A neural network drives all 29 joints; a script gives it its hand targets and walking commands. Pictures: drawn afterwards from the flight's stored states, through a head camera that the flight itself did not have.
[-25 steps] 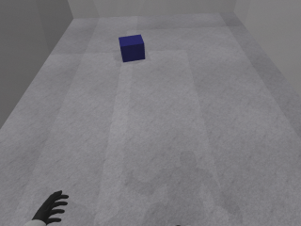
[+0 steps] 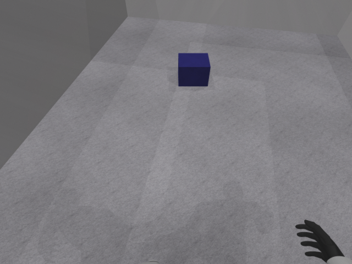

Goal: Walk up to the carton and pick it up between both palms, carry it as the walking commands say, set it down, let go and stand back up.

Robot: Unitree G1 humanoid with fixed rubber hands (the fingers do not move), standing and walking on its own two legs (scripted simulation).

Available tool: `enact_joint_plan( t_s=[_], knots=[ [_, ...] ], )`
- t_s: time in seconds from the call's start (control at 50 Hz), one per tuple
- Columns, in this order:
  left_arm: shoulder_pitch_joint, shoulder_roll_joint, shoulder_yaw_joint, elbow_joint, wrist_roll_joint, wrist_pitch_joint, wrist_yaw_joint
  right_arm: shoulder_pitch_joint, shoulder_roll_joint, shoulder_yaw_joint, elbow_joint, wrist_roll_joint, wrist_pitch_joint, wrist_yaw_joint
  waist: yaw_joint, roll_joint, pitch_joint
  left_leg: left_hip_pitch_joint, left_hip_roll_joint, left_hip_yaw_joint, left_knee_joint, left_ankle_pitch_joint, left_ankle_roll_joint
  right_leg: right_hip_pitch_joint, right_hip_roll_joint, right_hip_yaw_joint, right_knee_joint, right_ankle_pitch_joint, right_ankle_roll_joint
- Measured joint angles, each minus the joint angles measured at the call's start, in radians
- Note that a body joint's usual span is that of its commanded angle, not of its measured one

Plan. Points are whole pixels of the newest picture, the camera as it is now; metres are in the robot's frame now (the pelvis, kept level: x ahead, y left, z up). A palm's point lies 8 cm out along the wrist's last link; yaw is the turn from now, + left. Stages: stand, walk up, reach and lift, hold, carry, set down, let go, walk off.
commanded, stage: walk up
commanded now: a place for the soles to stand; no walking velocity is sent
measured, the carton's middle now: (193, 69) +1.76 +0.00 -0.65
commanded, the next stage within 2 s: none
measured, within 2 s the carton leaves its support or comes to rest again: neither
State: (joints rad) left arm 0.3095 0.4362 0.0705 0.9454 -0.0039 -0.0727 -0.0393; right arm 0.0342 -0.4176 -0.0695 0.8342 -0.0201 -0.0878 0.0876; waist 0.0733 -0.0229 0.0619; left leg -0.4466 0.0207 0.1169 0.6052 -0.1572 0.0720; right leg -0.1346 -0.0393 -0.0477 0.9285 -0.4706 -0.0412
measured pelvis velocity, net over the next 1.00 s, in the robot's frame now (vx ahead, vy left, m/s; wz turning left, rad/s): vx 0.53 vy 0.01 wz -0.03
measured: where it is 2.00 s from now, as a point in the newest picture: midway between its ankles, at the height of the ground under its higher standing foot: (190, 148)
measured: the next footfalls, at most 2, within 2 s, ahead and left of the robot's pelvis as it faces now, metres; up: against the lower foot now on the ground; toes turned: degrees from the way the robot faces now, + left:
right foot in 0.36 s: +0.39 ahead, -0.16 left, +0.00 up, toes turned -10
left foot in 0.80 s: +0.60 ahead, +0.12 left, +0.00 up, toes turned +7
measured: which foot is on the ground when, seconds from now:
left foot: down 0.00-0.36, up 0.38-0.78, down 0.80-1.00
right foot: up 0.00-0.34, down 0.36-0.82, up 0.84-1.00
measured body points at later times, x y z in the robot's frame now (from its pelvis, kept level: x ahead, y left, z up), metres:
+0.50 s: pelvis +0.28 -0.05 +0.01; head +0.30 -0.06 +0.46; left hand +0.45 +0.26 -0.06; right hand +0.30 -0.38 -0.11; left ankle +0.23 +0.10 -0.65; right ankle +0.35 -0.15 -0.72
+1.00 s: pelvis +0.53 +0.01 +0.02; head +0.54 +0.04 +0.47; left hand +0.59 +0.33 -0.11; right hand +0.64 -0.31 -0.06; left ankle +0.56 +0.12 -0.72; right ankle +0.55 -0.14 -0.66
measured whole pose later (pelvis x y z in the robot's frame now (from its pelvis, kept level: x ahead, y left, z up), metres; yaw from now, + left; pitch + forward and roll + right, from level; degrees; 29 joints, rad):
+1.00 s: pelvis +0.53 +0.01 +0.02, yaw -2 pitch -2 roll +1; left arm 0.28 0.43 0.07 0.92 0.00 -0.07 -0.06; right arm 0.21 -0.40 -0.06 0.84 0.00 -0.11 0.05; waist 0.02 -0.07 0.05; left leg -0.24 0.04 0.15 0.49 -0.22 0.04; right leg -0.48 -0.09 -0.01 1.00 -0.30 -0.02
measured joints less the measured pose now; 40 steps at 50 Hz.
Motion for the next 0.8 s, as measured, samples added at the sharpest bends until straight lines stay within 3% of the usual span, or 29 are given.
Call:
enact_joint_plan(
  t_s=[0.04, 0.1, 0.18, 0.24, 0.3, 0.36, 0.4, 0.44, 0.48, 0.54, 0.64, 0.72, 0.8],
  knots=[
    [-0.022, -0.007, -0.011, -0.013, -0.003, -0.005, 0.0, 0.027, 0.018, 0.01, -0.007, 0.01, -0.006, -0.015, -0.007, -0.014, 0.007, 0.062, 0.001, 0.016, -0.029, -0.034, -0.008, -0.138, 0.017, 0.049, 0.179, 0.062, -0.009],
    [-0.054, -0.016, -0.013, -0.029, 0.002, -0.009, -0.012, 0.09, 0.025, 0.018, -0.004, 0.017, -0.015, -0.03, -0.028, -0.031, 0.011, 0.163, -0.007, 0.039, -0.103, -0.051, -0.016, -0.293, -0.009, 0.07, 0.184, 0.137, 0.007],
    [-0.091, -0.018, -0.002, -0.043, 0.013, 0.001, -0.039, 0.185, 0.009, 0.003, 0.009, 0.018, -0.019, -0.031, -0.066, -0.031, 0.013, 0.285, -0.017, 0.058, -0.186, -0.086, -0.014, -0.408, -0.061, 0.058, -0.026, 0.209, 0.034],
    [-0.128, -0.014, 0.006, -0.051, 0.018, 0.009, -0.056, 0.245, -0.01, -0.009, 0.026, 0.013, -0.019, -0.027, -0.098, -0.021, 0.017, 0.363, -0.019, 0.059, -0.227, -0.118, -0.032, -0.421, -0.087, 0.02, -0.229, 0.331, 0.03],
    [-0.165, -0.009, 0.01, -0.061, 0.016, 0.011, -0.066, 0.291, -0.028, -0.013, 0.049, 0.012, -0.014, -0.026, -0.128, -0.008, 0.014, 0.424, -0.011, 0.054, -0.225, -0.175, -0.058, -0.384, -0.074, -0.015, -0.363, 0.422, 0.019],
    [-0.193, 0.001, 0.007, -0.08, 0.016, 0.002, -0.063, 0.333, -0.04, -0.009, 0.067, 0.007, -0.003, -0.028, -0.147, 0.003, -0.006, 0.442, 0.008, 0.039, -0.133, -0.275, -0.079, -0.3, -0.042, -0.043, -0.442, 0.415, 0.0],
    [-0.213, -0.008, 0.011, -0.101, 0.019, -0.015, -0.044, 0.32, -0.04, -0.003, 0.082, 0.003, 0.014, -0.033, -0.138, 0.028, 0.009, 0.34, 0.035, -0.016, 0.138, -0.331, -0.055, -0.302, -0.02, -0.06, -0.372, 0.379, -0.006],
    [-0.211, -0.024, 0.005, -0.126, 0.013, -0.023, -0.029, 0.302, -0.034, 0.01, 0.08, 0.011, 0.022, -0.041, -0.131, 0.041, 0.023, 0.207, 0.009, -0.104, 0.398, -0.313, -0.033, -0.266, -0.016, -0.074, -0.356, 0.326, -0.009],
    [-0.193, -0.038, -0.005, -0.134, 0.006, -0.025, -0.019, 0.29, -0.031, 0.017, 0.078, 0.016, 0.019, -0.04, -0.12, 0.053, 0.02, 0.098, 0.014, -0.128, 0.49, -0.262, -0.035, -0.21, -0.015, -0.089, -0.39, 0.305, -0.01],
    [-0.153, -0.043, -0.01, -0.122, 0.007, -0.027, -0.015, 0.27, -0.03, 0.019, 0.077, 0.015, 0.018, -0.025, -0.1, 0.065, -0.001, -0.027, 0.056, -0.129, 0.436, -0.184, -0.057, -0.133, -0.008, -0.111, -0.453, 0.291, -0.006],
    [-0.07, -0.022, 0.006, -0.089, 0.013, -0.03, -0.022, 0.226, -0.031, 0.013, 0.082, 0.002, 0.031, 0.008, -0.063, 0.056, -0.038, -0.119, 0.109, -0.102, 0.197, -0.041, -0.085, -0.027, -0.003, -0.131, -0.529, 0.25, 0.004],
    [-0.014, -0.001, 0.017, -0.059, 0.013, -0.026, -0.026, 0.178, -0.032, 0.001, 0.084, 0.001, 0.036, 0.023, -0.037, 0.043, -0.056, -0.09, 0.11, -0.078, 0.028, 0.057, -0.076, 0.046, -0.006, -0.137, -0.546, 0.193, 0.031],
    [0.024, 0.011, 0.017, -0.04, 0.015, -0.015, -0.022, 0.139, -0.042, -0.014, 0.067, 0.006, 0.019, 0.022, -0.016, 0.033, -0.069, 0.012, 0.076, -0.053, -0.084, 0.024, -0.039, 0.074, -0.031, -0.128, -0.45, 0.077, 0.053]
  ],
)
